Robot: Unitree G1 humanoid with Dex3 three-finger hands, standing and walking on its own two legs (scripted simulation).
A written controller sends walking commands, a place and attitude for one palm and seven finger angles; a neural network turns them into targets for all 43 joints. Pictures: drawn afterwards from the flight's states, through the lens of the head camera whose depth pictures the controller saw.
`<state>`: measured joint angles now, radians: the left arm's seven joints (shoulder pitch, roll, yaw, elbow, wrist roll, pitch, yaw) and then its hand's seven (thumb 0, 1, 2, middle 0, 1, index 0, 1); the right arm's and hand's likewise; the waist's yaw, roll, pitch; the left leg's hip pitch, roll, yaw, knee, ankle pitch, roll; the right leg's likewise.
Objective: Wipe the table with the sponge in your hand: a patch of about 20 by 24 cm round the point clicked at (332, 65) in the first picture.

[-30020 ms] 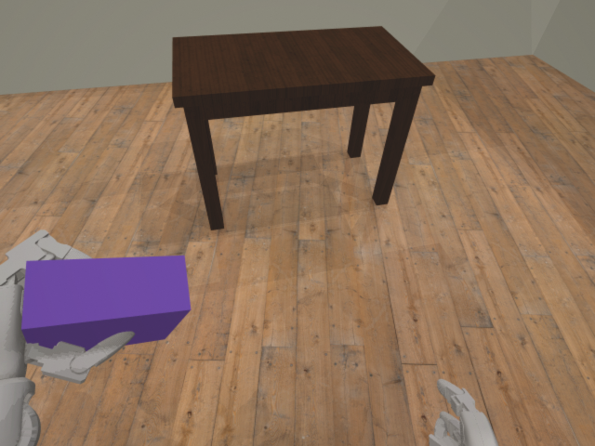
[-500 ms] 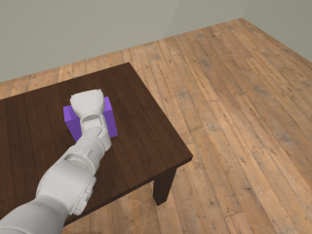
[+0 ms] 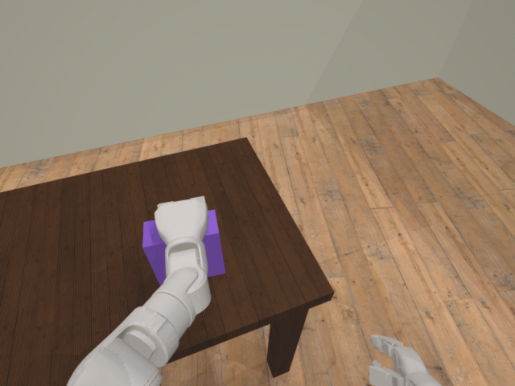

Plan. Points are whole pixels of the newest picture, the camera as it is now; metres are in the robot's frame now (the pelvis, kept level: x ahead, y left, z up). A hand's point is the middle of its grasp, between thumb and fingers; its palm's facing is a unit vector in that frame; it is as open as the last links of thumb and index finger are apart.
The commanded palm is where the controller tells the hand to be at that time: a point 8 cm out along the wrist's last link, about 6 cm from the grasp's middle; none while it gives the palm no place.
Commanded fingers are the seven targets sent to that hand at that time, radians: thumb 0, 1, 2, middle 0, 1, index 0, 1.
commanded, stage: wipe back along the third lane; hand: left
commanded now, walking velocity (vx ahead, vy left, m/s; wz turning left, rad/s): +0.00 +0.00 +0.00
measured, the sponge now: (189, 256) +0.36 +0.17 -0.05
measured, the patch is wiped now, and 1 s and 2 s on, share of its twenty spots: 1.00 1.00 1.00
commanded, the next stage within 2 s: slide back across to the middle lane in 1.52 s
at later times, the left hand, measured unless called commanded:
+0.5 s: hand (195, 257) +0.33 +0.15 +0.00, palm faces -0.05 -0.01 -1.00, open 9.7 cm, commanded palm +0.27 +0.12 +0.03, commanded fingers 0.00 0.10 1.30 -1.20 -1.60 -1.20 -1.60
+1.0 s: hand (197, 264) +0.31 +0.14 +0.00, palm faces -0.05 -0.03 -1.00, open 9.7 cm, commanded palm +0.27 +0.12 +0.03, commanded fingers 0.00 0.10 1.30 -1.20 -1.60 -1.20 -1.60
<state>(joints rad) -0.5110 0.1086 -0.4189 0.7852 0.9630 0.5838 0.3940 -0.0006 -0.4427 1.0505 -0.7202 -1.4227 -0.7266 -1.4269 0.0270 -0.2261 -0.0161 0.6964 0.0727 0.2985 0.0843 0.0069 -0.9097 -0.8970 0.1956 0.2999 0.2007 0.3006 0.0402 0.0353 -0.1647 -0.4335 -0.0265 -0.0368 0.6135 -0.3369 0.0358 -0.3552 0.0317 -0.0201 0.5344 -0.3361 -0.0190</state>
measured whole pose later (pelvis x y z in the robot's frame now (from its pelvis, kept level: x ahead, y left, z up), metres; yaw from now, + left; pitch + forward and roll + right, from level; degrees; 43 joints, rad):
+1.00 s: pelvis -0.02 -0.03 +0.00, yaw +0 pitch +6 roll +0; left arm -0.37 0.11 -0.43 0.66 0.97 0.58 0.37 0.01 -0.45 1.05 -0.73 -1.43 -0.73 -1.43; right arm 0.02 -0.24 -0.01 0.69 0.08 0.29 0.06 0.01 -0.91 -0.90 0.20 0.30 0.20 0.30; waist 0.06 0.05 -0.14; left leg -0.39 -0.01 -0.03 0.60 -0.31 0.00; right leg -0.34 0.05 -0.02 0.57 -0.34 -0.05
